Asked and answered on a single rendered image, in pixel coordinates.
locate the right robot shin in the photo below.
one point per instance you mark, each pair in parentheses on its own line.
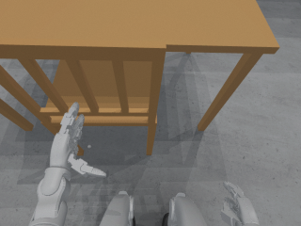
(169,221)

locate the chair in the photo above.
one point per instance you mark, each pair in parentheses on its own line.
(115,82)

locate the robot shin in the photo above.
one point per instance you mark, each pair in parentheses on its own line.
(169,221)
(130,223)

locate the left robot shin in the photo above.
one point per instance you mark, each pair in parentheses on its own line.
(130,223)

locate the table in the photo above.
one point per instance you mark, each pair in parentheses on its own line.
(186,26)

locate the robot right hand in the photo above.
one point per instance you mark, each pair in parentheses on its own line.
(242,212)

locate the robot left hand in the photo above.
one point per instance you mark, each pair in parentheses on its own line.
(65,141)

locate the robot left forearm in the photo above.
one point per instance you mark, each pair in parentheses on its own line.
(53,192)

